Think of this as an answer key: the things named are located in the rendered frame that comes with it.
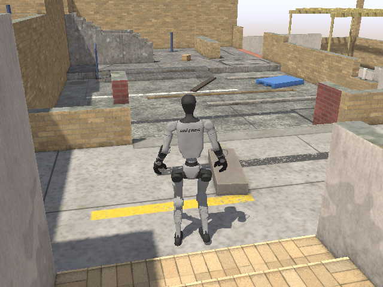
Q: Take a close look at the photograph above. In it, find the robot left hand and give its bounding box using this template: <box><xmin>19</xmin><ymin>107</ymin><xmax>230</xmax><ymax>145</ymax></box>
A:
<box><xmin>153</xmin><ymin>162</ymin><xmax>167</xmax><ymax>175</ymax></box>

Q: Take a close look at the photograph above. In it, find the humanoid robot head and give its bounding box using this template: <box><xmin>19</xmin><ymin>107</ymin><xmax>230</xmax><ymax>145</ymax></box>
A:
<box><xmin>180</xmin><ymin>94</ymin><xmax>200</xmax><ymax>123</ymax></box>

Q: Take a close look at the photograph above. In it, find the robot right thigh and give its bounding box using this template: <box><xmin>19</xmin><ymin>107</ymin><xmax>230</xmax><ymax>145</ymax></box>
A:
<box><xmin>196</xmin><ymin>166</ymin><xmax>212</xmax><ymax>204</ymax></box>

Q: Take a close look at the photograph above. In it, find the left robot upper arm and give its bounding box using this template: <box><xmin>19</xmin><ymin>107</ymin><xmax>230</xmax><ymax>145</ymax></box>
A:
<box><xmin>161</xmin><ymin>121</ymin><xmax>177</xmax><ymax>154</ymax></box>

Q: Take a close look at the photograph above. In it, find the robot right hand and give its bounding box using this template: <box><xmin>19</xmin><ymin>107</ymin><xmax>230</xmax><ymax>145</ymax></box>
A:
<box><xmin>214</xmin><ymin>161</ymin><xmax>227</xmax><ymax>172</ymax></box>

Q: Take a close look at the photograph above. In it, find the robot left forearm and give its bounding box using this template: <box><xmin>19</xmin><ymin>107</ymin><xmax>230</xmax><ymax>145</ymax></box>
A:
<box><xmin>155</xmin><ymin>145</ymin><xmax>167</xmax><ymax>166</ymax></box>

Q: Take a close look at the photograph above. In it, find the robot right forearm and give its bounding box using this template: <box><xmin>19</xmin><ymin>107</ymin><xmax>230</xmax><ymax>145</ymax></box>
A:
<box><xmin>214</xmin><ymin>142</ymin><xmax>226</xmax><ymax>163</ymax></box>

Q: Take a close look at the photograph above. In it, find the right robot upper arm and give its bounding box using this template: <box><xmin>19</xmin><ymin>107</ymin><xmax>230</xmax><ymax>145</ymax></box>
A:
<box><xmin>202</xmin><ymin>120</ymin><xmax>220</xmax><ymax>151</ymax></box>

